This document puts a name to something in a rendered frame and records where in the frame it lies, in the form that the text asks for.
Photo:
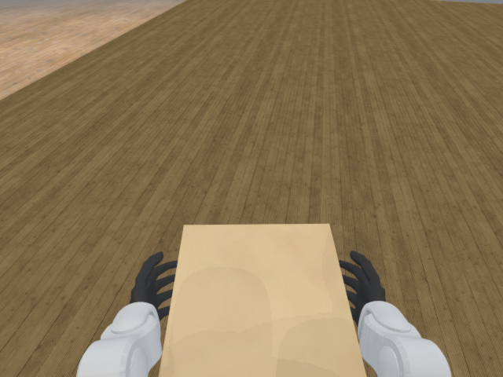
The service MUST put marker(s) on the right robot hand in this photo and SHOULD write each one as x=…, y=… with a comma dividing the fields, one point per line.
x=367, y=286

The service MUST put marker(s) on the carton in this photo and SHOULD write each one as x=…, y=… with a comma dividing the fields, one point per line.
x=259, y=301

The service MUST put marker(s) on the left robot hand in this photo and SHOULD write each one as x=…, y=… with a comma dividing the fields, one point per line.
x=146, y=285

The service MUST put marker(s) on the right robot forearm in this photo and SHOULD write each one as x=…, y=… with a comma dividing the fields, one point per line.
x=394, y=348

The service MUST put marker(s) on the left robot forearm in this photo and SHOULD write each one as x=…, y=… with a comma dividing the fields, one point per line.
x=129, y=347

